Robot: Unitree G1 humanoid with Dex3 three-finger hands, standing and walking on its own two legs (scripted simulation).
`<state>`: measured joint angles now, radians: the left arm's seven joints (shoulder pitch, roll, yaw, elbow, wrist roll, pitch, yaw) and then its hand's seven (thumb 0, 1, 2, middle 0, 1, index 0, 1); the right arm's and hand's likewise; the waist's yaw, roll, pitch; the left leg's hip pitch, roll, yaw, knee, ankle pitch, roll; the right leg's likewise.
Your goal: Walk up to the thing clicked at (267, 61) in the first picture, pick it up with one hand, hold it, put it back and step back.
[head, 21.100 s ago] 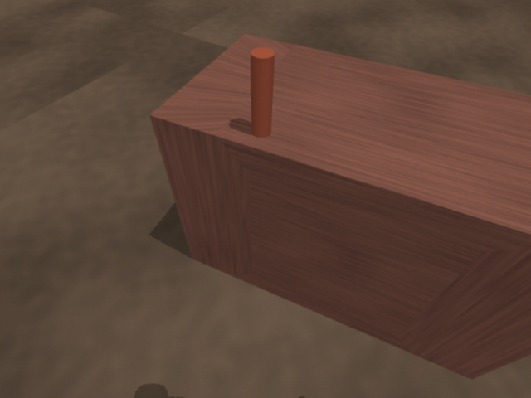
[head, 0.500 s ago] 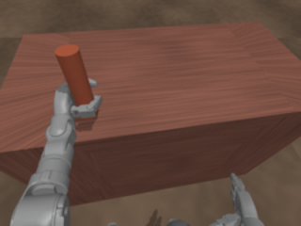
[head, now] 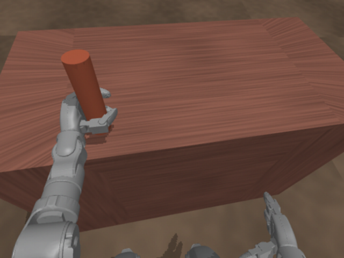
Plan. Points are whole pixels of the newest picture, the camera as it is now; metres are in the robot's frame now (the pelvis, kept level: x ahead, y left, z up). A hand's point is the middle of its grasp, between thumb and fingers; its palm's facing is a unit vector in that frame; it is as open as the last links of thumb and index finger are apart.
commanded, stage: open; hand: left
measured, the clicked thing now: (90, 98) +0.44 +0.14 +0.12
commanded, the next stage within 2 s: withdraw in 0.46 s
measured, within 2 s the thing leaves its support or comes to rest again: neither
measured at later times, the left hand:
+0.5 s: hand (101, 113) +0.43 +0.13 +0.08, palm faces +0.00 -1.00 +0.01, open 13.3 cm
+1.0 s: hand (50, 74) +0.44 +0.19 +0.19, palm faces +0.06 -1.00 -0.05, open 15.8 cm
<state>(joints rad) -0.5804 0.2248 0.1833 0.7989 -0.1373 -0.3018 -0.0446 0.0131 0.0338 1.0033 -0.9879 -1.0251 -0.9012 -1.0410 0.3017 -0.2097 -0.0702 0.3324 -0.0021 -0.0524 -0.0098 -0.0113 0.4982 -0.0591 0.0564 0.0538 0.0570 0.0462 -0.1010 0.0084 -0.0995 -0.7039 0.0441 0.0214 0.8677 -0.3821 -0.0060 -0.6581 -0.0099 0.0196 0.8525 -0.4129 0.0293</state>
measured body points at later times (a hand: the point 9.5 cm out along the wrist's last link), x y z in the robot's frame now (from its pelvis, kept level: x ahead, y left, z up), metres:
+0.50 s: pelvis +0.00 +0.00 +0.00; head +0.06 +0.01 +0.44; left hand +0.43 +0.18 +0.08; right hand +0.15 -0.26 -0.06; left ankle +0.02 +0.12 -0.70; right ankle +0.00 -0.14 -0.70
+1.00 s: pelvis +0.01 +0.00 +0.01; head +0.02 -0.01 +0.46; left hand +0.43 +0.25 +0.20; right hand +0.15 -0.28 -0.06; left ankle +0.02 +0.12 -0.70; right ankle +0.00 -0.14 -0.70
